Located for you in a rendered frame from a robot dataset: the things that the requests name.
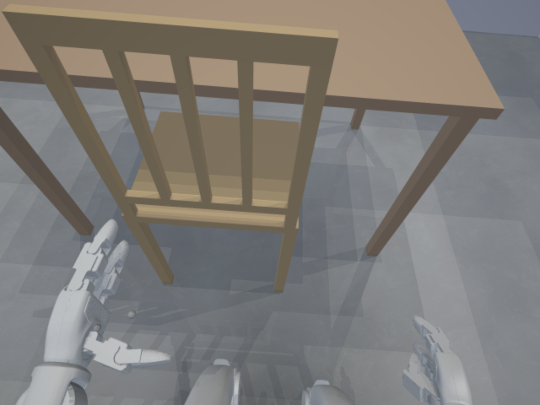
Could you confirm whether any right robot hand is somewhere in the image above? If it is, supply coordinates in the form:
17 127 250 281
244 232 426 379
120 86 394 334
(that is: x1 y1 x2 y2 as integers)
403 316 473 405

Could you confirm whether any robot right thigh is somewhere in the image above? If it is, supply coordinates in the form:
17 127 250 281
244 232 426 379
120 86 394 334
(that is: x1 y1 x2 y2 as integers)
301 385 356 405

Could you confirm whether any chair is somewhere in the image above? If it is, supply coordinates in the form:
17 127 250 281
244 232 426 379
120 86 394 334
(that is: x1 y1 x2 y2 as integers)
2 4 338 293

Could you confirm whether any left robot hand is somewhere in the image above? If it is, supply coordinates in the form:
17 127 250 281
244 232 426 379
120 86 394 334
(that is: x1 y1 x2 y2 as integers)
44 219 172 375

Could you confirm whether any robot left thigh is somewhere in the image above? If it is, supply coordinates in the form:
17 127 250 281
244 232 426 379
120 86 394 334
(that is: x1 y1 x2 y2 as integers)
184 364 240 405

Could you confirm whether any robot thigh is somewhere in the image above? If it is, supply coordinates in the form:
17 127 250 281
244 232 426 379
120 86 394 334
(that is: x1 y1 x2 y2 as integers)
301 385 356 405
184 364 240 405

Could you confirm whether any robot left forearm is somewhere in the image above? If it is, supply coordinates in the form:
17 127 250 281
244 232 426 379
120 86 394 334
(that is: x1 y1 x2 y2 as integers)
15 362 92 405

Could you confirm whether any table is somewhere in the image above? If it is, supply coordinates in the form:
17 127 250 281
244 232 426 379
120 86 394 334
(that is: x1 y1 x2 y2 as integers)
0 0 505 257

